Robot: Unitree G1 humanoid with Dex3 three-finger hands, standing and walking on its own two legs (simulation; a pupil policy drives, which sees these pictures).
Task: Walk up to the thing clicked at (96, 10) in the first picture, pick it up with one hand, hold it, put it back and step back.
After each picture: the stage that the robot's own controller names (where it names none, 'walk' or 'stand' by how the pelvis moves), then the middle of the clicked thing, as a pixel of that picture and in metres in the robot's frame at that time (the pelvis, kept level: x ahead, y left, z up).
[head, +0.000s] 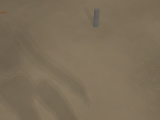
stand; (96, 18) +1.83 -0.16 -0.65
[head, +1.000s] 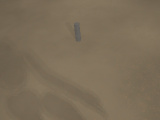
walk; (77, 32) +1.71 +0.20 -0.62
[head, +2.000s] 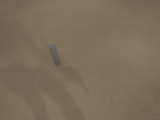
walk; (55, 55) +1.15 +0.39 -0.64
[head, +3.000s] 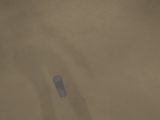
walk; (60, 87) +0.77 +0.30 -0.65
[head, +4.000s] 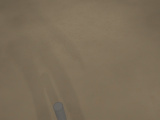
walk; (60, 113) +0.53 +0.22 -0.65
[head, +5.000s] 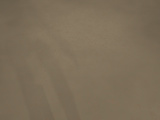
stand; out of the picture +0.40 +0.20 -0.65
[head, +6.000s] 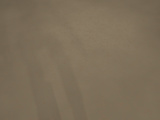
stand; out of the picture +0.38 +0.17 -0.65
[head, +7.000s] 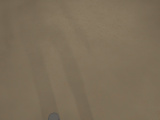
stand; out of the picture +0.39 +0.21 -0.64
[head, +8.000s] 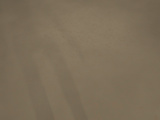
stand; out of the picture +0.37 +0.22 -0.65
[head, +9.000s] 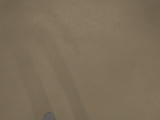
stand; out of the picture +0.38 +0.23 -0.65
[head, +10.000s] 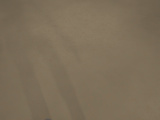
stand; out of the picture +0.39 +0.26 -0.65
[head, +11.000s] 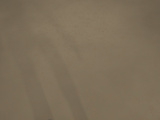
stand; out of the picture +0.38 +0.26 -0.65
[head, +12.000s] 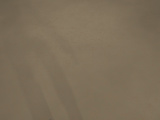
stand; out of the picture +0.39 +0.25 -0.65
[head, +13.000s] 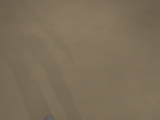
stand; out of the picture +0.41 +0.25 -0.66
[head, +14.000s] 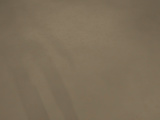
stand; out of the picture +0.39 +0.26 -0.66
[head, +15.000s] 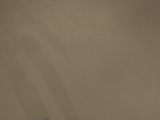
stand; out of the picture +0.38 +0.25 -0.65
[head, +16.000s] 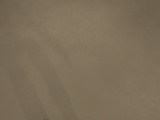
stand; out of the picture +0.40 +0.27 -0.65
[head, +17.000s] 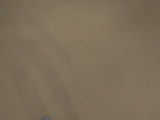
stand; out of the picture +0.41 +0.28 -0.65
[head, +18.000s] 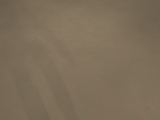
stand; out of the picture +0.39 +0.25 -0.66
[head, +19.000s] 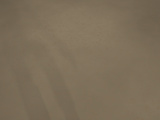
stand; out of the picture +0.40 +0.26 -0.66
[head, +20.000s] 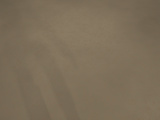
go down; out of the picture +0.40 +0.26 -0.66
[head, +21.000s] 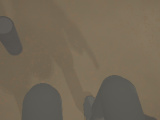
go down; (10, 39) +0.53 +0.24 -0.27
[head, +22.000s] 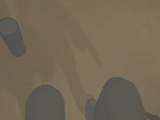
approach; (14, 40) +0.52 +0.24 -0.26
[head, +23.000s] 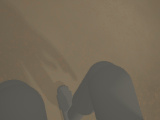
close in; out of the picture +0.52 +0.29 -0.18
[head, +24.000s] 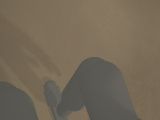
close; out of the picture +0.50 +0.30 -0.18
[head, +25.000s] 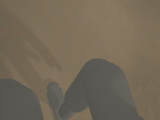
lift; out of the picture +0.46 +0.27 -0.18
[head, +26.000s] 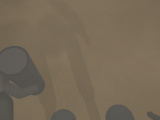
lift; (26, 76) +0.35 +0.19 +0.00
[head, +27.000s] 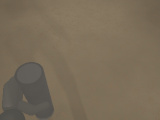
hold; (38, 95) +0.30 +0.17 +0.03
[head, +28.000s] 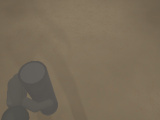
hold; (42, 92) +0.31 +0.15 +0.04
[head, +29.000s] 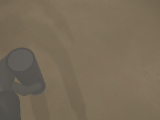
crouch; (30, 76) +0.37 +0.18 -0.02
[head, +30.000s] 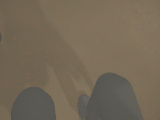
lower; out of the picture +0.51 +0.24 -0.06
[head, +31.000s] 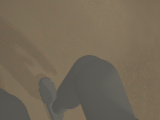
lower; out of the picture +0.49 +0.27 -0.19
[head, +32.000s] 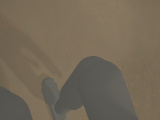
lower; out of the picture +0.49 +0.27 -0.19
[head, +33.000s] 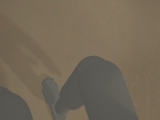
lower; out of the picture +0.49 +0.28 -0.19
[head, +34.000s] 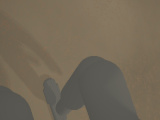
lower; out of the picture +0.49 +0.28 -0.19
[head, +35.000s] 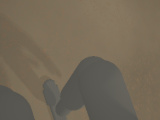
open; out of the picture +0.50 +0.25 -0.19
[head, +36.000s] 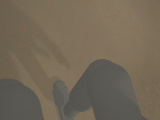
stand; out of the picture +0.49 +0.25 -0.19
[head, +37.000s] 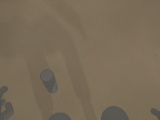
stand; (50, 82) +0.46 +0.18 -0.45
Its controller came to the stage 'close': yes
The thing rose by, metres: 0.69
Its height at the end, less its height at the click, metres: +0.00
